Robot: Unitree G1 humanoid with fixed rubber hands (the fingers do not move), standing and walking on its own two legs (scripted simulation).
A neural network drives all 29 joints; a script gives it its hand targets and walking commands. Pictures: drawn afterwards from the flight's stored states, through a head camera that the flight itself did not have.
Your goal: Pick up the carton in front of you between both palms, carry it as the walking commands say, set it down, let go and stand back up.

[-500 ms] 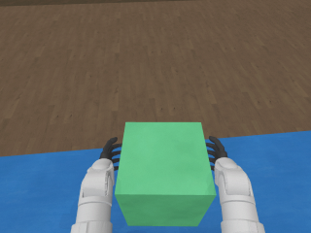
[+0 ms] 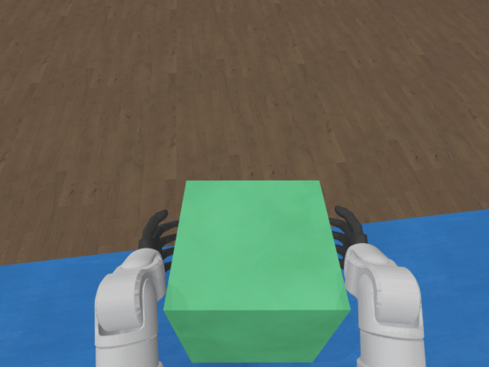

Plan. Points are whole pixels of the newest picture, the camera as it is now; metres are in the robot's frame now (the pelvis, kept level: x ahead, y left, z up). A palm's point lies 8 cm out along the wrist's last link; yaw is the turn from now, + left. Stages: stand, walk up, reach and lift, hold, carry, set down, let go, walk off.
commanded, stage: carry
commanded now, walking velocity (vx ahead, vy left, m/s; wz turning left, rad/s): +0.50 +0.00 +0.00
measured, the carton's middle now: (252, 276) +0.26 +0.01 +0.02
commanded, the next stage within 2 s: none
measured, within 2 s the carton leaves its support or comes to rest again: neither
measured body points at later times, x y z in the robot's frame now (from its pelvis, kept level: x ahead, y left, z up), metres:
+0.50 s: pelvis +0.29 -0.05 +0.01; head +0.33 -0.07 +0.46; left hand +0.56 +0.12 +0.07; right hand +0.59 -0.18 +0.06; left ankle +0.30 +0.08 -0.68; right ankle +0.28 -0.12 -0.74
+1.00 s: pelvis +0.44 -0.03 -0.01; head +0.46 -0.03 +0.44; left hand +0.79 +0.12 +0.14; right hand +0.79 -0.18 +0.14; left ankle +0.47 +0.06 -0.74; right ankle +0.31 -0.13 -0.73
